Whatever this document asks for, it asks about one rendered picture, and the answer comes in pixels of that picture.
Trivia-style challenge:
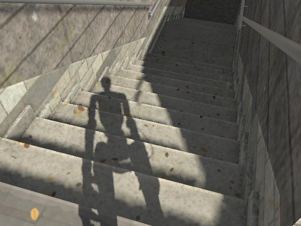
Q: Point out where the stairs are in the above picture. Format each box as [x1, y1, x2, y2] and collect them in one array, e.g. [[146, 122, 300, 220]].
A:
[[0, 53, 247, 226], [169, 17, 236, 32]]

